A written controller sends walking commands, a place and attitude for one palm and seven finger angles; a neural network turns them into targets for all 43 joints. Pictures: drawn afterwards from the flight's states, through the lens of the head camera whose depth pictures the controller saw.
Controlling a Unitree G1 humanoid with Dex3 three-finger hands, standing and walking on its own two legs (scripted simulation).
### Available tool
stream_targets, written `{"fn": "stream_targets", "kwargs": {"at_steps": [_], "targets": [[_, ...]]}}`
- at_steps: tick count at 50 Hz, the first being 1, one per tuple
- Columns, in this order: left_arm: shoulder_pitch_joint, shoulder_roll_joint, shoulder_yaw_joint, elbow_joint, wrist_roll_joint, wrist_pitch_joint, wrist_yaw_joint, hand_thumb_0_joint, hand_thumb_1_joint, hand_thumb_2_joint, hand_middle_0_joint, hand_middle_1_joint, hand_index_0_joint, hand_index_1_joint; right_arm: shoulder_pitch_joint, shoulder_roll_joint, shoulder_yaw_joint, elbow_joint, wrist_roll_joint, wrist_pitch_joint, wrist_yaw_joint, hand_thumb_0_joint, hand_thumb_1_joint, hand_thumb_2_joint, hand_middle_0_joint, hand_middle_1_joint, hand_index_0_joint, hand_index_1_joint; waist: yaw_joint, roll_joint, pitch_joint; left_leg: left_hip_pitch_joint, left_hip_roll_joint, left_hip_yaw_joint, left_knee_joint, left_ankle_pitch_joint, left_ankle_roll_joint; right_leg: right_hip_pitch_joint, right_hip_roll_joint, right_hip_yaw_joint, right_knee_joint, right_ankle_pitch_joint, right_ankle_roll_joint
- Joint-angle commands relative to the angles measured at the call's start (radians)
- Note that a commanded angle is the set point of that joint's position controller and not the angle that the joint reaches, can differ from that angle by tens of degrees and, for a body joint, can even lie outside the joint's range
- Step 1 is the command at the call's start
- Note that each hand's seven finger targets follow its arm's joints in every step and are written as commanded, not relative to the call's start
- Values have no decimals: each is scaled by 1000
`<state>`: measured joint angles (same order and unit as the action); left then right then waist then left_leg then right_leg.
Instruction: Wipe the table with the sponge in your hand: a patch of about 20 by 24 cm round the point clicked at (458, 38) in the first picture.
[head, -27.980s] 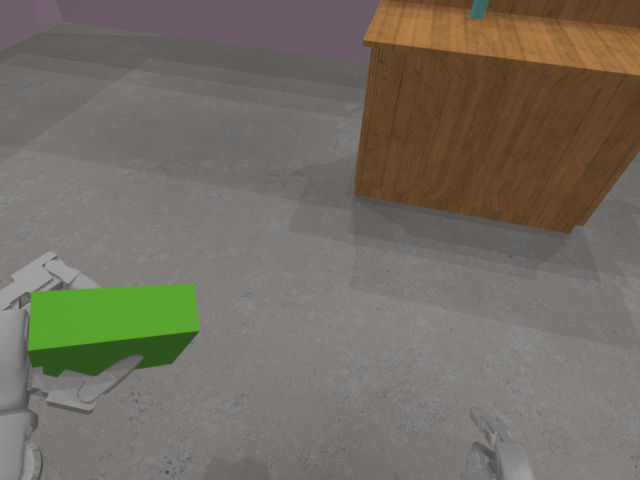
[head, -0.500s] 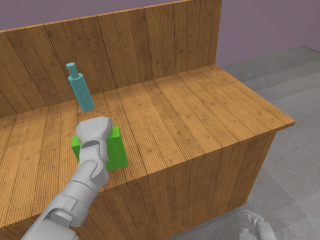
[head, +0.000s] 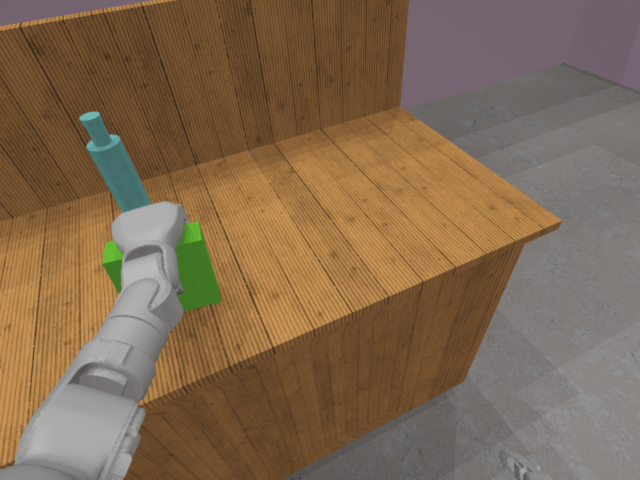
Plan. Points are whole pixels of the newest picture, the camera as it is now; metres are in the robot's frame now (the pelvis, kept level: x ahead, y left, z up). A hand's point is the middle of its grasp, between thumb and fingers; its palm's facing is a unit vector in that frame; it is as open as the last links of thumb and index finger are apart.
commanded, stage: wipe forward along the third lane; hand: left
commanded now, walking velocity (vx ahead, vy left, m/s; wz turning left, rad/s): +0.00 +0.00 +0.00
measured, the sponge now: (171, 283) +0.38 +0.25 +0.04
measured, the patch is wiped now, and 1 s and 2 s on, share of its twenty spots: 0.75 0.80 0.85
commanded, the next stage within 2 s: wipe back along the third lane in 0.46 s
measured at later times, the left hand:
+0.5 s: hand (156, 235) +0.44 +0.27 +0.09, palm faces -0.05 -0.06 -1.00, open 9.4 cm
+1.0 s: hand (153, 240) +0.43 +0.28 +0.09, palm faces +0.03 -0.04 -1.00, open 9.4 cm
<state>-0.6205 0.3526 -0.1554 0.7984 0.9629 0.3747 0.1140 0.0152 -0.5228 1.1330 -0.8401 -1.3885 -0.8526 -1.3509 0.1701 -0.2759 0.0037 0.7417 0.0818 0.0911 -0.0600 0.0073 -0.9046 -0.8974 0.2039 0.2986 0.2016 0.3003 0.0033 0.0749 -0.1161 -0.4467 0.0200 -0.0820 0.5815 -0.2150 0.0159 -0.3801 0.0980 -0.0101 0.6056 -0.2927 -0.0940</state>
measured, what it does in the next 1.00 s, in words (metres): shifts its weight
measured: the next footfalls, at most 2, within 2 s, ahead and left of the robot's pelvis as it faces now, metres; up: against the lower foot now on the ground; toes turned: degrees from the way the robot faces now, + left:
none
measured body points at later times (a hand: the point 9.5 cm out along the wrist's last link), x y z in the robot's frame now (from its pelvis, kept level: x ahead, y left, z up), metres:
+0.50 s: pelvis +0.02 +0.03 +0.00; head +0.02 +0.02 +0.45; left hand +0.44 +0.27 +0.14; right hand +0.14 -0.22 -0.12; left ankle +0.06 +0.16 -0.73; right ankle +0.01 -0.06 -0.73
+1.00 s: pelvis +0.03 +0.07 +0.01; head +0.02 +0.05 +0.46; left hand +0.42 +0.27 +0.14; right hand +0.19 -0.16 -0.11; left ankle +0.06 +0.16 -0.73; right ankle +0.01 -0.06 -0.73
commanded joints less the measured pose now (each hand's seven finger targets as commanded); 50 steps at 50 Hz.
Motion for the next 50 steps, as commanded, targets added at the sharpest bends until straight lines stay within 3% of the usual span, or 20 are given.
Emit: {"fn": "stream_targets", "kwargs": {"at_steps": [1,3,6,9,11,15,17,21,24,27,31,36,37,38,40,41,46,47,48,50], "targets": [[-361,278,71,-68,63,13,46,0,100,1300,-1200,-1600,-1200,-1600,-118,-101,-34,-148,-1,-34,0,0,-900,-900,200,300,200,300,1,-107,-183,43,-67,68,-28,-6,32,81,-79,121,-180,143,65],[-390,263,54,-36,67,9,50,0,100,1300,-1200,-1600,-1200,-1600,-103,-103,-33,-140,-1,-33,1,0,-900,-900,200,300,200,300,-14,-118,-161,41,-65,71,-28,-18,35,56,-76,105,-177,129,69],[-409,288,83,-34,69,-2,54,0,100,1300,-1200,-1600,-1200,-1600,-89,-104,-38,-139,-3,-33,4,0,-900,-900,200,300,200,300,-7,-110,-209,53,-64,69,-28,14,36,79,-74,100,-168,182,65],[-396,285,85,0,74,-7,63,0,100,1300,-1200,-1600,-1200,-1600,-71,-110,-40,-133,-5,-28,8,0,-900,-900,200,300,200,300,-17,-138,-203,46,-62,75,-24,20,38,76,-72,88,-162,208,70],[-439,258,62,-16,76,-6,63,0,100,1300,-1200,-1600,-1200,-1600,-75,-104,-39,-137,-3,-27,11,0,-900,-900,200,300,200,300,-20,-105,-214,59,-63,73,-33,27,37,68,-69,78,-163,208,66],[-450,272,75,33,82,1,79,0,100,1300,-1200,-1600,-1200,-1600,-57,-111,-43,-127,-6,-21,15,0,-900,-900,200,300,200,300,-28,-130,-207,53,-61,78,-29,23,39,59,-67,70,-163,203,69],[-470,296,88,37,86,-1,82,0,100,1300,-1200,-1600,-1200,-1600,-50,-113,-42,-124,-8,-18,16,0,-900,-900,200,300,200,300,-29,-120,-230,57,-61,78,-28,42,38,74,-67,65,-153,232,68],[-478,274,79,41,92,6,81,0,100,1300,-1200,-1600,-1200,-1600,-53,-107,-43,-131,-8,-11,23,0,-900,-900,200,300,200,300,-22,-97,-246,68,-62,76,-34,66,35,74,-62,51,-150,252,61],[-482,293,87,83,99,17,86,0,100,1300,-1200,-1600,-1200,-1600,-40,-115,-43,-123,-10,-5,23,0,-900,-900,200,300,200,300,-31,-115,-227,63,-59,78,-35,58,35,60,-60,41,-152,234,64],[-525,297,82,103,111,16,86,0,100,1300,-1200,-1600,-1200,-1600,-30,-117,-43,-118,-10,-3,23,0,-900,-900,200,300,200,300,-39,-89,-221,79,-53,68,-41,62,33,27,-53,27,-146,199,58],[-475,145,14,55,87,8,86,0,100,1300,-1200,-1600,-1200,-1600,-44,-96,-53,-143,-10,-9,36,0,-900,-900,200,300,200,300,-22,-51,-281,154,-40,56,-46,113,28,6,-39,-2,-137,189,44],[-421,33,-33,-2,43,36,107,0,100,1300,-1200,-1600,-1200,-1600,-76,-87,-55,-152,-7,-8,50,0,-900,-900,200,300,200,300,-13,-77,-260,188,-30,36,-63,115,23,-18,-28,-25,-137,160,37],[-393,55,-14,17,45,50,115,0,100,1300,-1200,-1600,-1200,-1600,-78,-93,-57,-140,-7,-4,51,0,-900,-900,200,300,200,300,-8,-84,-241,191,-27,36,-64,103,22,-26,-26,-23,-139,143,37],[-384,16,-42,-5,32,64,118,0,100,1300,-1200,-1600,-1200,-1600,-88,-89,-54,-146,-7,-3,55,0,-900,-900,200,300,200,300,-6,-76,-246,197,-30,38,-68,109,22,-19,-26,-27,-141,150,37],[-361,15,-43,-30,26,92,119,0,100,1300,-1200,-1600,-1200,-1600,-110,-89,-52,-147,-3,3,61,0,-900,-900,200,300,200,300,3,-85,-251,204,-27,34,-71,117,18,-5,-26,-29,-139,159,33],[-365,-32,-74,-71,14,101,114,0,100,1300,-1200,-1600,-1200,-1600,-132,-80,-51,-159,0,3,63,0,-900,-900,200,300,200,300,7,-69,-261,220,-27,28,-78,132,15,0,-27,-34,-135,162,30],[-336,-114,-141,-136,-13,168,95,0,100,1300,-1200,-1600,-1200,-1600,-186,-71,-44,-169,6,10,77,0,-900,-900,200,300,200,300,9,-81,-245,253,-23,14,-87,138,11,5,-25,-47,-131,165,26],[-300,-81,-112,-135,-14,177,93,0,100,1300,-1200,-1600,-1200,-1600,-181,-79,-45,-163,2,12,79,0,-900,-900,200,300,200,300,21,-96,-256,258,-25,17,-79,155,13,25,-23,-44,-131,180,25],[-272,-92,-130,-155,-10,187,83,0,100,1300,-1200,-1600,-1200,-1600,-194,-76,-41,-172,2,16,81,0,-900,-900,200,300,200,300,24,-78,-256,260,-28,20,-78,168,13,32,-26,-43,-132,190,23],[-297,-92,-147,-174,3,202,66,0,100,1300,-1200,-1600,-1200,-1600,-207,-77,-35,-174,4,27,81,0,-900,-900,200,300,200,300,12,-106,-227,253,-27,18,-80,149,13,25,-26,-44,-135,180,23]]}}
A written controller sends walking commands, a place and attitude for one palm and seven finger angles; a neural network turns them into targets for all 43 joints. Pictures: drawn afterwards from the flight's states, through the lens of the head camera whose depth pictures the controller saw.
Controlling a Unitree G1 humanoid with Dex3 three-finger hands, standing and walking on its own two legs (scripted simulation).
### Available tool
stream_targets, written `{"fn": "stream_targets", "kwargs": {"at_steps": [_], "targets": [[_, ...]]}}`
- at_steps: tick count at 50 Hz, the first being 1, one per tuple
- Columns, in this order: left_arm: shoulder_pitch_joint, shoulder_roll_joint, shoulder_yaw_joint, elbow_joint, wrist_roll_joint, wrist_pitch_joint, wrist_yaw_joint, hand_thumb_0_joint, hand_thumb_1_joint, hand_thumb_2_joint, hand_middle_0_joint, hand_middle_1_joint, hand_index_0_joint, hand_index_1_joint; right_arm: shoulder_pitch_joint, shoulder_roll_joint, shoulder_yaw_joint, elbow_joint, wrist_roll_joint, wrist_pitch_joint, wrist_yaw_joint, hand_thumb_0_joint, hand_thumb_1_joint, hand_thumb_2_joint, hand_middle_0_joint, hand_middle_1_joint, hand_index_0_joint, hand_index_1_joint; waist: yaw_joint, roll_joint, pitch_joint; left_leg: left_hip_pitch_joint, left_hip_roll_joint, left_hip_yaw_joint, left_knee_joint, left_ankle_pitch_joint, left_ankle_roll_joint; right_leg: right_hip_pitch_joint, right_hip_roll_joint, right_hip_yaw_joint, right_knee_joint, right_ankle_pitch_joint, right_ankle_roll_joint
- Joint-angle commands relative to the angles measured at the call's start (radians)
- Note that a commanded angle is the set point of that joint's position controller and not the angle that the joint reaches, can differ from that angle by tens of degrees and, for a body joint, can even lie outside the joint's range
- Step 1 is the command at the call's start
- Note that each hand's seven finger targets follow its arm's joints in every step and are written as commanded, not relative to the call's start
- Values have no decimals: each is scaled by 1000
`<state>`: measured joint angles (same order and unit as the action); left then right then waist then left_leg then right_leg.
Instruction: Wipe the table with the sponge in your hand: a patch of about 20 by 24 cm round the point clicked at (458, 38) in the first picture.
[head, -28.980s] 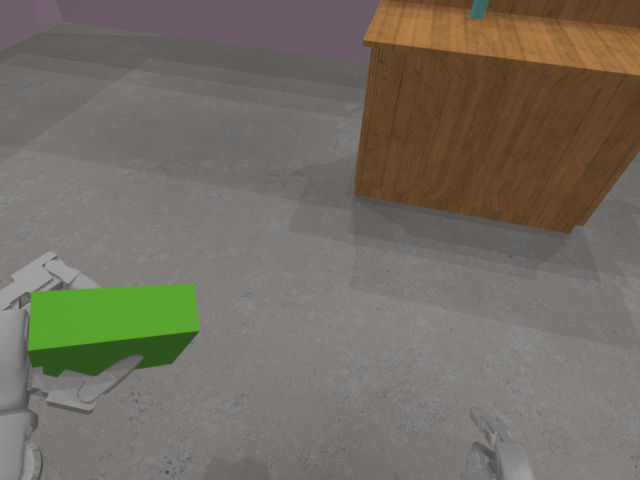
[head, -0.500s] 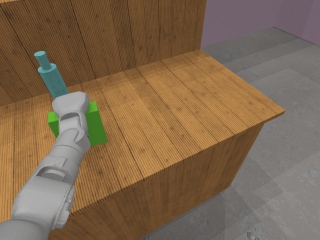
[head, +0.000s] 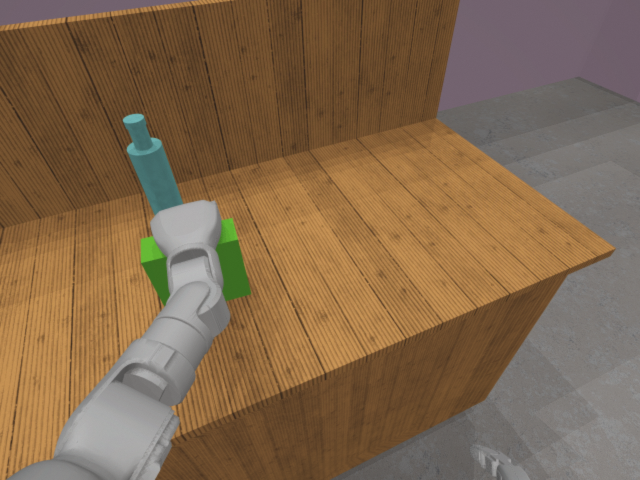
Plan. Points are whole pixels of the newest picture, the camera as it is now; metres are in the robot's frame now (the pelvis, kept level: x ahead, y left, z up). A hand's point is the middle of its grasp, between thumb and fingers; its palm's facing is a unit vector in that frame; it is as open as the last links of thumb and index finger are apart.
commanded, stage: wipe back along the third lane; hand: left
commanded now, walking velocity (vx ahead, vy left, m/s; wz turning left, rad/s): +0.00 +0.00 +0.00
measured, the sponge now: (203, 277) +0.39 +0.21 +0.03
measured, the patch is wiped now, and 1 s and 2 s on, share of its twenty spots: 0.80 0.85 0.85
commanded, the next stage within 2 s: slide back across to the middle lane in 1.22 s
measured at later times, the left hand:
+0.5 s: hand (212, 278) +0.35 +0.18 +0.08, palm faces +0.05 -0.05 -1.00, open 9.4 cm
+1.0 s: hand (223, 315) +0.29 +0.15 +0.08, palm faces +0.08 -0.10 -0.99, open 9.3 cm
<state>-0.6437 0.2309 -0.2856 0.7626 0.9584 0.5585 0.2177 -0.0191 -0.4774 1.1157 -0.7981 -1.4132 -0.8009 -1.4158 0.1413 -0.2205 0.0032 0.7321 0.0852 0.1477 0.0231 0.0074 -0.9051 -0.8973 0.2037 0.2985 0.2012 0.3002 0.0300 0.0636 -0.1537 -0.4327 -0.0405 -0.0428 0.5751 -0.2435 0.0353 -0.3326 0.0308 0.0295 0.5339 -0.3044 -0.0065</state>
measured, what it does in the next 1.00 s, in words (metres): stands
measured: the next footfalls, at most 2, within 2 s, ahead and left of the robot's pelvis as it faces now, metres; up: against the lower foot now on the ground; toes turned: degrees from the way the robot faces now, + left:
none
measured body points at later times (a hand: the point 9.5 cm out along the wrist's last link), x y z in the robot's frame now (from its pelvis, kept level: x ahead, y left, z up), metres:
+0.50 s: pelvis +0.02 -0.02 +0.00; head -0.01 -0.06 +0.45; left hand +0.34 +0.18 +0.14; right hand +0.26 -0.22 -0.08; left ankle +0.03 +0.09 -0.73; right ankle -0.02 -0.13 -0.73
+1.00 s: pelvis +0.00 -0.04 +0.00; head -0.05 -0.09 +0.45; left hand +0.28 +0.15 +0.14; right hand +0.25 -0.25 -0.07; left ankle +0.03 +0.09 -0.73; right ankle -0.02 -0.13 -0.73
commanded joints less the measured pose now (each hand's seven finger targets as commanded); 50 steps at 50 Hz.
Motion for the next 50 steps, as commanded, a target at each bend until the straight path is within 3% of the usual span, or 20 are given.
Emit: {"fn": "stream_targets", "kwargs": {"at_steps": [1,11,13,18,21,23,26,28,30,31,32,35,36,38,41,42,45,46,47,50], "targets": [[-285,7,-33,-159,7,17,-46,0,100,1300,-1200,-1600,-1200,-1600,-187,-127,-34,-173,5,-29,-1,0,-900,-900,200,300,200,300,-17,-96,-185,243,35,-24,-74,190,-5,-18,39,-86,-60,202,-66],[-79,-6,-57,-357,-2,25,-86,0,100,1300,-1200,-1600,-1200,-1600,-259,-120,-26,-225,6,3,22,0,-900,-900,200,300,200,300,13,-98,-204,271,28,-7,-44,317,-3,79,27,-73,-46,372,-73],[-43,-17,-82,-397,-5,38,-93,0,100,1300,-1200,-1600,-1200,-1600,-277,-120,-20,-230,6,9,27,0,-900,-900,200,300,200,300,14,-84,-175,269,25,-2,-45,308,-2,79,27,-71,-49,376,-72],[83,5,-69,-505,-22,66,-107,0,100,1300,-1200,-1600,-1200,-1600,-316,-119,-14,-248,9,16,34,0,-900,-900,200,300,200,300,31,-117,-171,267,19,9,-44,338,0,135,21,-59,-46,459,-68],[93,57,-28,-563,-20,81,-113,0,100,1300,-1200,-1600,-1200,-1600,-347,-126,-9,-248,10,20,31,0,-900,-900,200,300,200,300,37,-117,-161,259,18,14,-51,329,-2,150,18,-35,-51,481,-69],[118,16,-78,-596,-19,88,-120,0,100,1300,-1200,-1600,-1200,-1600,-353,-118,-7,-255,13,18,34,0,-900,-900,200,300,200,300,31,-115,-154,268,16,19,-50,325,0,148,16,-41,-50,474,-65],[175,94,-1,-617,-23,94,-123,0,100,1300,-1200,-1600,-1200,-1600,-365,-126,-7,-253,10,14,29,0,-900,-900,200,300,200,300,49,-135,-146,252,10,23,-56,304,1,173,16,-13,-59,490,-65],[193,47,-49,-650,-23,92,-130,0,100,1300,-1200,-1600,-1200,-1600,-372,-118,-4,-260,14,10,29,0,-900,-900,200,300,200,300,38,-145,-146,253,7,30,-52,303,2,179,12,-18,-55,503,-58],[238,82,-19,-668,-18,92,-131,0,100,1300,-1200,-1600,-1200,-1600,-378,-119,-3,-261,13,5,28,0,-900,-900,200,300,200,300,47,-154,-147,252,3,34,-53,300,2,191,12,-6,-59,511,-56],[250,126,22,-683,-17,92,-129,0,100,1300,-1200,-1600,-1200,-1600,-386,-128,-4,-259,10,5,25,0,-900,-900,200,300,200,300,56,-128,-138,249,3,27,-58,291,0,188,15,16,-62,503,-62],[231,62,-44,-696,-12,93,-132,0,100,1300,-1200,-1600,-1200,-1600,-384,-117,-2,-263,12,3,25,0,-900,-900,200,300,200,300,41,-124,-140,255,2,36,-55,291,3,185,12,-1,-55,497,-57],[282,67,-44,-717,-8,95,-139,0,100,1300,-1200,-1600,-1200,-1600,-394,-115,-2,-266,13,-5,29,0,-900,-900,200,300,200,300,47,-130,-117,254,1,38,-56,278,3,176,13,5,-64,482,-55],[310,115,6,-730,-9,92,-136,0,100,1300,-1200,-1600,-1200,-1600,-395,-123,-6,-264,12,-6,30,0,-900,-900,200,300,200,300,58,-122,-124,251,1,30,-59,272,1,181,17,24,-65,477,-61],[345,52,-53,-757,-12,89,-138,0,100,1300,-1200,-1600,-1200,-1600,-401,-112,-6,-275,15,-10,35,0,-900,-900,200,300,200,300,52,-133,-118,256,0,39,-54,274,4,179,15,9,-62,479,-54],[403,96,-11,-796,-14,89,-132,0,100,1300,-1200,-1600,-1200,-1600,-415,-118,-9,-276,11,-11,39,0,-900,-900,200,300,200,300,68,-132,-108,254,2,31,-61,259,2,178,20,26,-68,450,-59],[381,41,-67,-807,-14,92,-132,0,100,1300,-1200,-1600,-1200,-1600,-416,-110,-6,-279,13,-12,40,0,-900,-900,200,300,200,300,53,-136,-101,256,2,40,-60,251,4,174,17,13,-63,444,-54],[365,47,-69,-802,-12,104,-131,0,100,1300,-1200,-1600,-1200,-1600,-429,-109,-7,-271,15,-14,37,0,-900,-900,200,300,200,300,55,-136,-52,254,5,37,-73,200,4,134,20,12,-86,342,-53],[362,94,-25,-802,-10,101,-127,0,100,1300,-1200,-1600,-1200,-1600,-428,-118,-12,-261,13,-15,34,0,-900,-900,200,300,200,300,60,-129,-39,257,8,31,-80,179,2,120,23,29,-97,304,-59],[356,33,-81,-803,-10,100,-129,0,100,1300,-1200,-1600,-1200,-1600,-434,-107,-8,-269,16,-19,33,0,-900,-900,200,300,200,300,54,-123,-32,258,7,37,-79,167,4,111,20,14,-94,276,-55],[331,19,-105,-787,1,90,-129,0,100,1300,-1200,-1600,-1200,-1600,-433,-108,-9,-263,15,-25,33,0,-900,-900,200,300,200,300,53,-117,-33,266,7,32,-81,143,3,88,23,12,-97,218,-59]]}}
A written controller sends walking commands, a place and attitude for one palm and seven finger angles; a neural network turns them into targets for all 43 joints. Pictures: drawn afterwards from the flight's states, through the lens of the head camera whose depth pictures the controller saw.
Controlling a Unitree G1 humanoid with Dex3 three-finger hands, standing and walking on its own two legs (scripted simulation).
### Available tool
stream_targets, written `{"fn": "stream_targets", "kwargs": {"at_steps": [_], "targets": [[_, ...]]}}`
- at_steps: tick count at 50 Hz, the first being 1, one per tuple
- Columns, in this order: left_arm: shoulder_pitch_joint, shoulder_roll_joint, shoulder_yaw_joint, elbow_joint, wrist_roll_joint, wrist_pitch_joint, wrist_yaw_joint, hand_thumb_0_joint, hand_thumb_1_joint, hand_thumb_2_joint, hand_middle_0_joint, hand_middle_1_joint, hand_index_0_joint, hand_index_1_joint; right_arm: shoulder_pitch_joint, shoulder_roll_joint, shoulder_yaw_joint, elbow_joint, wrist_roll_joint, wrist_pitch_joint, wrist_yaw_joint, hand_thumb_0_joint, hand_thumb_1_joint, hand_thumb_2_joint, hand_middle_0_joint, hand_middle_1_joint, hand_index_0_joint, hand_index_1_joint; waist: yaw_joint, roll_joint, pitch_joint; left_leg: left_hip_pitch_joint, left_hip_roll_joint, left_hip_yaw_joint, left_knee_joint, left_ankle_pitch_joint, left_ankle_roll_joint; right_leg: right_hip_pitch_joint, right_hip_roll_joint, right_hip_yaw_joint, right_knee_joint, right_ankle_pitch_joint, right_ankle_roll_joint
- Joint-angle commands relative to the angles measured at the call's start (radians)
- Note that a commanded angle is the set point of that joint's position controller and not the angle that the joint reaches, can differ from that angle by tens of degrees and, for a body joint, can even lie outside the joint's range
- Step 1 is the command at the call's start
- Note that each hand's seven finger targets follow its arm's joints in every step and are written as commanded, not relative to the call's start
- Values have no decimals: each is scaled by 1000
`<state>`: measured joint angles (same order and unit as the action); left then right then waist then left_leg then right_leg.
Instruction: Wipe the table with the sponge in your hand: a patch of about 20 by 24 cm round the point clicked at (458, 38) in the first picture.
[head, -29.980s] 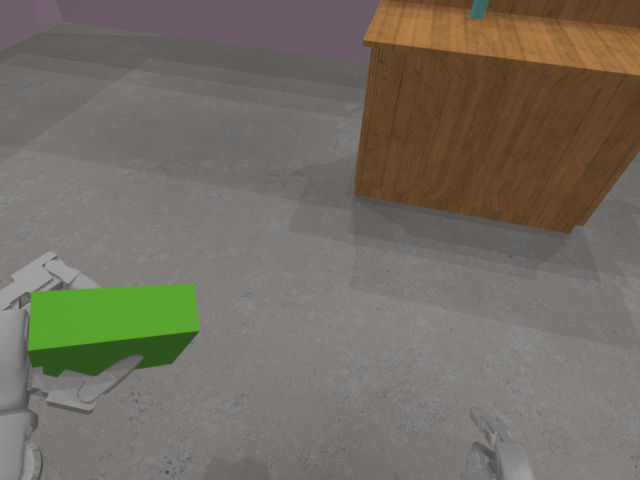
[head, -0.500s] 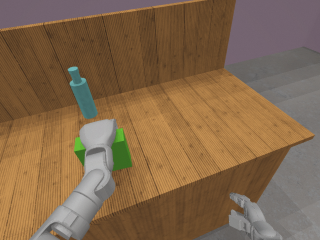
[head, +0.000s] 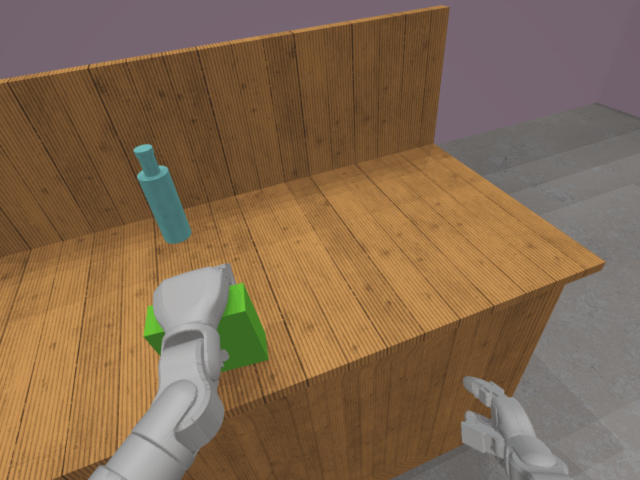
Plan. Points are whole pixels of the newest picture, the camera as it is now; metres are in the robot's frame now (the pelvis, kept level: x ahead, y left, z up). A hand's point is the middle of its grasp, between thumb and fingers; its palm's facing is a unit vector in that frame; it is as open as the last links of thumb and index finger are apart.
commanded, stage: wipe back along the third lane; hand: left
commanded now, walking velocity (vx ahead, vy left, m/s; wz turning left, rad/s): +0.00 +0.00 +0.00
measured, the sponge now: (216, 342) +0.29 +0.19 +0.04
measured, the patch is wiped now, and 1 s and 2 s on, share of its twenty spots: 0.85 0.85 0.95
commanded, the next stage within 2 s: slide back across to the middle lane in 0.22 s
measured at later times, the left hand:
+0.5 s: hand (209, 336) +0.26 +0.18 +0.09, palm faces +0.12 -0.18 -0.98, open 9.3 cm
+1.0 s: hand (178, 349) +0.24 +0.21 +0.09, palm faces +0.12 -0.24 -0.96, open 9.3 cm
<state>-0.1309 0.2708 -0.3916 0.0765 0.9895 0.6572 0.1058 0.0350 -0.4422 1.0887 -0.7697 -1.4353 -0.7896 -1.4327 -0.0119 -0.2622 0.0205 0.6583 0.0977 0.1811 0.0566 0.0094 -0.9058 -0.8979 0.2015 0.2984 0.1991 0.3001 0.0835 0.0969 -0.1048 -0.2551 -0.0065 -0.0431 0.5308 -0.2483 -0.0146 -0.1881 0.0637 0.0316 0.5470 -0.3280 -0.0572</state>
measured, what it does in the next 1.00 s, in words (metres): stands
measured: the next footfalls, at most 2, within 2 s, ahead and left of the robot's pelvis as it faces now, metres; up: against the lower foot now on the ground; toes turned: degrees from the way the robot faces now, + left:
none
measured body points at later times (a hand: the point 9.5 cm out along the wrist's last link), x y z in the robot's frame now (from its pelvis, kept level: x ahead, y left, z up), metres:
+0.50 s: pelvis -0.01 +0.00 +0.00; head -0.07 -0.05 +0.44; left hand +0.25 +0.19 +0.14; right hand +0.24 -0.20 -0.06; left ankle +0.02 +0.13 -0.73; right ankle -0.02 -0.09 -0.73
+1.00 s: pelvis -0.01 +0.00 +0.00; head -0.06 -0.05 +0.45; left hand +0.23 +0.22 +0.15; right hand +0.24 -0.21 -0.06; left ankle +0.02 +0.13 -0.73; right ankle -0.02 -0.09 -0.73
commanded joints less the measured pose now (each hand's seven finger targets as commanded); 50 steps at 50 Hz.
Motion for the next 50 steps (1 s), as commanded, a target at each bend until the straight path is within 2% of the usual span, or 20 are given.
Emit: {"fn": "stream_targets", "kwargs": {"at_steps": [1,3,6,7,11,13,16,20,21,25,26,29,31,32,36,38,41,43,46,50], "targets": [[-178,10,30,-106,-24,-14,-12,0,100,1300,-1200,-1600,-1200,-1600,-275,-72,-32,-186,-1,-60,0,0,-900,-900,200,300,200,300,7,-131,-86,94,-26,27,-38,140,52,-62,-6,18,-111,223,-14],[-155,-60,-31,-102,-30,-22,-11,0,100,1300,-1200,-1600,-1200,-1600,-280,-60,-31,-197,3,-66,8,0,-900,-900,200,300,200,300,3,-166,-90,91,-25,29,-34,140,54,-62,-7,-2,-105,213,-10],[-110,3,42,-101,-42,-25,6,0,100,1300,-1200,-1600,-1200,-1600,-278,-72,-37,-184,-4,-65,11,0,-900,-900,200,300,200,300,19,-165,-93,85,-26,30,-31,132,51,-48,-5,22,-113,224,-12],[-114,-49,0,-121,-51,-26,8,0,100,1300,-1200,-1600,-1200,-1600,-287,-60,-33,-195,2,-66,14,0,-900,-900,200,300,200,300,12,-177,-105,83,-28,36,-28,138,53,-38,-8,8,-104,234,-7],[-83,-13,22,-136,-49,-25,9,0,100,1300,-1200,-1600,-1200,-1600,-289,-70,-35,-185,-4,-65,14,0,-900,-900,200,300,200,300,15,-165,-67,89,-26,30,-29,131,52,-59,-6,28,-120,217,-11],[-64,-59,-21,-153,-54,-29,3,0,100,1300,-1200,-1600,-1200,-1600,-297,-59,-31,-196,2,-64,18,0,-900,-900,200,300,200,300,7,-180,-50,87,-23,31,-28,134,53,-62,-8,17,-119,211,-8],[-99,12,38,-152,-43,-34,6,0,100,1300,-1200,-1600,-1200,-1600,-284,-72,-34,-180,-6,-63,7,0,-900,-900,200,300,200,300,9,-166,-40,88,-23,27,-32,108,52,-78,-4,40,-132,171,-13],[-88,22,60,-197,-50,-45,10,0,100,1300,-1200,-1600,-1200,-1600,-295,-62,-31,-189,-6,-68,-3,0,-900,-900,200,300,200,300,17,-171,-62,99,-27,34,-31,129,55,-50,-7,42,-134,196,-9],[-91,92,123,-215,-49,-50,15,0,100,1300,-1200,-1600,-1200,-1600,-289,-71,-34,-183,-11,-68,-9,0,-900,-900,200,300,200,300,25,-140,-63,102,-27,29,-39,118,54,-50,-5,58,-142,175,-14],[-34,80,123,-285,-50,-57,9,0,100,1300,-1200,-1600,-1200,-1600,-293,-64,-31,-194,-13,-70,-16,0,-900,-900,200,300,200,300,27,-132,-100,115,-30,32,-32,180,56,-7,-5,51,-122,274,-14],[1,152,192,-296,-51,-59,12,0,100,1300,-1200,-1600,-1200,-1600,-284,-73,-34,-188,-18,-69,-20,0,-900,-900,200,300,200,300,38,-118,-93,118,-29,27,-36,181,54,-3,-2,65,-128,267,-18],[-7,124,167,-330,-55,-63,2,0,100,1300,-1200,-1600,-1200,-1600,-290,-67,-28,-195,-17,-71,-28,0,-900,-900,200,300,200,300,25,-124,-70,119,-27,27,-40,180,55,-14,-4,61,-136,259,-14],[19,198,235,-370,-54,-70,3,0,100,1300,-1200,-1600,-1200,-1600,-283,-78,-31,-193,-23,-72,-36,0,-900,-900,200,300,200,300,36,-91,-75,129,-27,22,-44,185,54,-7,-2,78,-138,260,-20],[16,152,197,-396,-59,-72,-2,0,100,1300,-1200,-1600,-1200,-1600,-291,-65,-27,-204,-20,-73,-37,0,-900,-900,200,300,200,300,30,-82,-78,130,-28,27,-45,192,56,-1,-5,64,-134,264,-17],[11,228,265,-396,-56,-80,-5,0,100,1300,-1200,-1600,-1200,-1600,-274,-81,-29,-189,-27,-79,-54,0,-900,-900,200,300,200,300,30,-78,-58,144,-25,18,-51,171,54,-24,1,91,-157,214,-23],[48,169,219,-394,-61,-86,-12,0,100,1300,-1200,-1600,-1200,-1600,-276,-70,-27,-197,-24,-87,-54,0,-900,-900,200,300,200,300,26,-104,-53,142,-27,18,-47,188,56,-20,-1,76,-153,241,-20],[53,250,292,-399,-54,-94,-10,0,100,1300,-1200,-1600,-1200,-1600,-268,-84,-30,-187,-33,-91,-62,0,-900,-900,200,300,200,300,36,-100,-66,148,-30,18,-47,181,56,-13,-2,102,-161,237,-21],[66,200,259,-395,-59,-97,-13,0,100,1300,-1200,-1600,-1200,-1600,-272,-75,-25,-194,-28,-95,-62,0,-900,-900,200,300,200,300,30,-109,-55,139,-27,17,-51,186,55,-14,-4,79,-155,239,-18],[34,264,305,-396,-49,-101,-12,0,100,1300,-1200,-1600,-1200,-1600,-262,-87,-27,-185,-33,-100,-72,0,-900,-900,200,300,200,300,34,-72,-48,148,-27,12,-58,160,55,-31,-1,96,-169,184,-24],[90,231,295,-384,-51,-114,-14,0,100,1300,-1200,-1600,-1200,-1600,-265,-80,-26,-188,-33,-110,-73,0,-900,-900,200,300,200,300,38,-101,-68,140,-32,17,-46,185,56,-10,-6,84,-158,236,-18]]}}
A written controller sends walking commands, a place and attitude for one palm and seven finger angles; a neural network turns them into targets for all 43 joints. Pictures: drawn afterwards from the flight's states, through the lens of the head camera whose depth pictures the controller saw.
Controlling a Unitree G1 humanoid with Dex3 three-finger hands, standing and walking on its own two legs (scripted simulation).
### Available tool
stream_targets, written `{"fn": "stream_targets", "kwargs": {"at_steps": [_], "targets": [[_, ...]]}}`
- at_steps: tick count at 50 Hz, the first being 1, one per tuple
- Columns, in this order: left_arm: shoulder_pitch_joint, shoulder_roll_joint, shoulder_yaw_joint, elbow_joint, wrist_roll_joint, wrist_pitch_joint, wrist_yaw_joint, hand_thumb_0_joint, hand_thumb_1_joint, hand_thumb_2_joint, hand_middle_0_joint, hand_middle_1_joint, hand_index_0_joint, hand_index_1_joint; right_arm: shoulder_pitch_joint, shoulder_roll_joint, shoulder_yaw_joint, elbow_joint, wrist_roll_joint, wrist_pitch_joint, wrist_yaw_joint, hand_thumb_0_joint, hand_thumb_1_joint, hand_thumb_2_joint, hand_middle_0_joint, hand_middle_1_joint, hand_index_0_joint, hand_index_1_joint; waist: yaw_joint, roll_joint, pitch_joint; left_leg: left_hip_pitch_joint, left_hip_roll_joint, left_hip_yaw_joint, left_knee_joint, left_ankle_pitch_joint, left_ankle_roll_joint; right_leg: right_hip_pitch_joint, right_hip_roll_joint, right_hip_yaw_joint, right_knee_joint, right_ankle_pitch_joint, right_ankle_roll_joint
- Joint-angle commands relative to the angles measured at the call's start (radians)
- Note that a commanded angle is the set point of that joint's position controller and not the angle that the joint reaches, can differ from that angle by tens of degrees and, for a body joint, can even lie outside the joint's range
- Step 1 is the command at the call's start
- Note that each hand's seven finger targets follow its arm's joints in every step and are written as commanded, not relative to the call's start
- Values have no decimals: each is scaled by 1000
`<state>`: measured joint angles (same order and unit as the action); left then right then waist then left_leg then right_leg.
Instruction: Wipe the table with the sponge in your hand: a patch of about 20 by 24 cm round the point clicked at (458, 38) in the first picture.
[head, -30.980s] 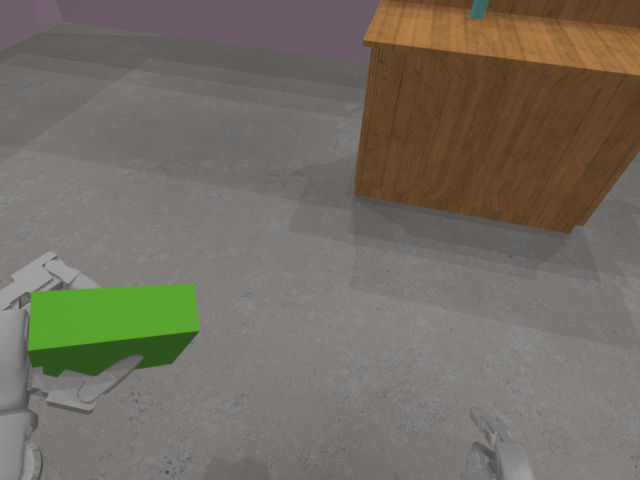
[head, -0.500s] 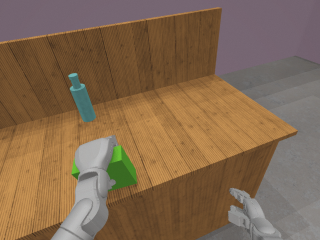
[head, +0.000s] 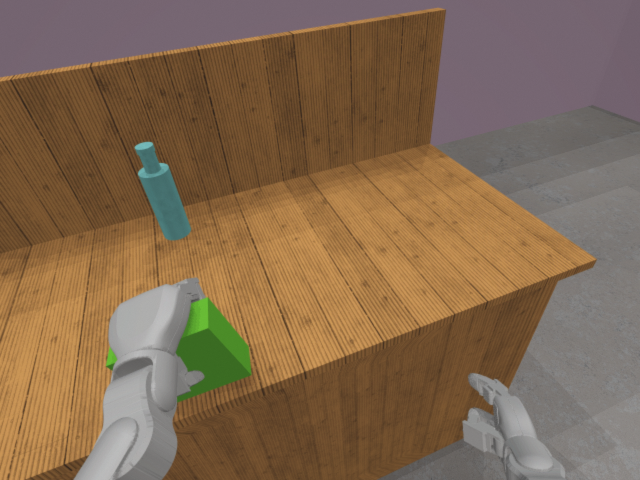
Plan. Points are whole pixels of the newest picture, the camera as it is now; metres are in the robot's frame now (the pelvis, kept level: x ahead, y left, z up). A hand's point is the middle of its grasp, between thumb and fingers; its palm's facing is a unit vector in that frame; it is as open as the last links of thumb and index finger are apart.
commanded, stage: wipe forward along the middle lane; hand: left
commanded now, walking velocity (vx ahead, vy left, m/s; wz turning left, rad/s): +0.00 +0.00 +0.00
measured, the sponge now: (193, 362) +0.25 +0.21 +0.04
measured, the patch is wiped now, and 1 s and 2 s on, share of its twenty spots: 0.85 0.95 1.00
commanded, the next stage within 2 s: slide back across to the first lane in 1.68 s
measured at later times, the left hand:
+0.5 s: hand (167, 330) +0.27 +0.25 +0.08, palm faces +0.02 -0.08 -1.00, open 9.4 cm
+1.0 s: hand (159, 305) +0.31 +0.28 +0.08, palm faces -0.05 -0.05 -1.00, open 9.4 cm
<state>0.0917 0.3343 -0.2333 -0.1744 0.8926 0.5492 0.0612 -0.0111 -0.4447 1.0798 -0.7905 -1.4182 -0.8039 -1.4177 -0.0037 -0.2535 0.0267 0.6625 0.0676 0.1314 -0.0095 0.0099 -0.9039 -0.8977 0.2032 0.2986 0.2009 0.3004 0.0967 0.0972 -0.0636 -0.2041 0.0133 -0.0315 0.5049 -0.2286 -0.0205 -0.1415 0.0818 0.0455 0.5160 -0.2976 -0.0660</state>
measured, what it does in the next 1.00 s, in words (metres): stands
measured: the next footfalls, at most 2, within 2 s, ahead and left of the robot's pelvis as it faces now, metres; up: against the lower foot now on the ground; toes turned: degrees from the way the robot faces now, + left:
none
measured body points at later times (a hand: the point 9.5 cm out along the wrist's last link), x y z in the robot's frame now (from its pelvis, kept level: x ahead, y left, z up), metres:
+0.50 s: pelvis -0.01 -0.01 +0.00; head -0.05 -0.05 +0.44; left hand +0.26 +0.25 +0.13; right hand +0.24 -0.22 -0.08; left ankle +0.03 +0.14 -0.73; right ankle -0.01 -0.08 -0.74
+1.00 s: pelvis -0.02 -0.02 +0.00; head -0.04 -0.05 +0.44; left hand +0.31 +0.28 +0.13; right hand +0.17 -0.25 -0.11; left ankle +0.03 +0.14 -0.73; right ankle -0.01 -0.08 -0.74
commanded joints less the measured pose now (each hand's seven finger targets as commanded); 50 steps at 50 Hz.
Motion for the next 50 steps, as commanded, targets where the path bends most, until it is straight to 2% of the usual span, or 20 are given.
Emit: {"fn": "stream_targets", "kwargs": {"at_steps": [1,2,9,11,12,15,16,17,19,21,22,25,26,29,31,35,36,38,41,50], "targets": [[-124,217,177,-147,48,-10,33,0,100,1300,-1200,-1600,-1200,-1600,-266,-96,-34,-189,-6,-60,-7,0,-900,-900,200,300,200,300,32,-78,-106,94,-50,-2,-27,159,61,-59,-22,84,-129,186,-16],[-132,153,124,-152,46,-10,29,0,100,1300,-1200,-1600,-1200,-1600,-273,-84,-31,-199,-2,-62,-6,0,-900,-900,200,300,200,300,23,-86,-101,87,-50,4,-25,157,62,-64,-24,60,-125,179,-10],[-221,176,135,-35,68,-10,31,0,100,1300,-1200,-1600,-1200,-1600,-258,-96,-29,-169,-3,-72,-22,0,-900,-900,200,300,200,300,7,-120,-63,74,-52,6,-21,126,62,-101,-23,73,-142,161,-7],[-264,222,159,-27,82,-13,33,0,100,1300,-1200,-1600,-1200,-1600,-253,-103,-30,-162,-6,-75,-30,0,-900,-900,200,300,200,300,12,-81,-67,84,-52,0,-29,110,61,-109,-22,86,-147,129,-15],[-298,170,118,-13,87,-14,31,0,100,1300,-1200,-1600,-1200,-1600,-252,-92,-28,-167,-3,-77,-30,0,-900,-900,200,300,200,300,4,-88,-80,73,-53,3,-30,103,61,-106,-24,59,-137,116,-11],[-277,202,153,71,92,-23,32,0,100,1300,-1200,-1600,-1200,-1600,-242,-99,-29,-152,-6,-84,-36,0,-900,-900,200,300,200,300,14,-134,-98,62,-61,8,-18,118,61,-84,-26,74,-137,168,-5],[-302,262,194,93,102,-22,35,0,100,1300,-1200,-1600,-1200,-1600,-236,-109,-30,-142,-9,-81,-40,0,-900,-900,200,300,200,300,19,-112,-97,63,-61,6,-25,98,59,-89,-26,93,-144,137,-10],[-347,206,145,122,102,-18,32,0,100,1300,-1200,-1600,-1200,-1600,-238,-98,-26,-146,-5,-82,-43,0,-900,-900,200,300,200,300,5,-136,-87,49,-64,15,-23,89,60,-93,-29,74,-144,128,-2],[-361,222,154,201,103,-16,27,0,100,1300,-1200,-1600,-1200,-1600,-232,-105,-26,-135,-3,-87,-48,0,-900,-900,200,300,200,300,6,-158,-68,35,-67,15,-20,70,59,-105,-30,83,-157,102,3],[-409,289,195,223,122,-17,27,0,100,1300,-1200,-1600,-1200,-1600,-230,-118,-31,-125,-4,-89,-50,0,-900,-900,200,300,200,300,14,-99,-76,39,-70,9,-25,66,57,-107,-30,97,-154,90,-7],[-427,220,137,236,123,-18,21,0,100,1300,-1200,-1600,-1200,-1600,-226,-104,-26,-134,-1,-94,-47,0,-900,-900,200,300,200,300,7,-109,-101,26,-73,14,-24,77,60,-88,-32,68,-138,120,0],[-414,242,172,273,90,-46,9,0,100,1300,-1200,-1600,-1200,-1600,-204,-113,-34,-131,-2,-102,-48,0,-900,-900,200,300,200,300,2,-153,-109,18,-76,15,-8,90,65,-75,-34,77,-139,185,9],[-431,298,213,293,98,-57,6,0,100,1300,-1200,-1600,-1200,-1600,-190,-124,-36,-119,-6,-101,-52,0,-900,-900,200,300,200,300,2,-122,-98,22,-73,8,-14,75,62,-90,-33,89,-145,153,2],[-439,241,171,339,106,-93,-1,0,100,1300,-1200,-1600,-1200,-1600,-163,-117,-39,-124,-4,-110,-55,0,-900,-900,200,300,200,300,-9,-141,-93,5,-76,13,-7,80,67,-99,-32,68,-140,178,8],[-449,294,212,369,113,-110,2,0,100,1300,-1200,-1600,-1200,-1600,-143,-128,-43,-114,-7,-109,-56,0,-900,-900,200,300,200,300,-4,-131,-83,-1,-76,6,-7,72,65,-109,-30,87,-145,171,2],[-512,278,197,434,112,-136,11,0,100,1300,-1200,-1600,-1200,-1600,-117,-130,-48,-109,-2,-106,-63,0,-900,-900,200,300,200,300,-21,-165,-86,-31,-77,13,-1,49,67,-123,-32,76,-146,144,11],[-529,331,235,449,119,-140,15,0,100,1300,-1200,-1600,-1200,-1600,-108,-138,-51,-99,-4,-104,-64,0,-900,-900,200,300,200,300,-15,-148,-83,-29,-77,7,-4,38,65,-132,-30,92,-152,120,4],[-565,274,188,484,120,-152,17,0,100,1300,-1200,-1600,-1200,-1600,-96,-131,-51,-100,0,-103,-67,0,-900,-900,200,300,200,300,-31,-163,-69,-46,-77,9,-3,26,67,-151,-29,72,-149,104,8],[-635,348,233,524,126,-162,23,0,100,1300,-1200,-1600,-1200,-1600,-80,-143,-55,-89,-2,-98,-73,0,-900,-900,200,300,200,300,-29,-150,-89,-54,-78,6,-2,9,68,-154,-32,93,-155,77,6],[-767,372,232,685,134,-219,28,0,100,1300,-1200,-1600,-1200,-1600,-15,-142,-57,-84,5,-92,-74,0,-900,-900,200,300,200,300,-52,-126,-144,-114,-76,3,15,-5,74,-154,-36,71,-133,72,13]]}}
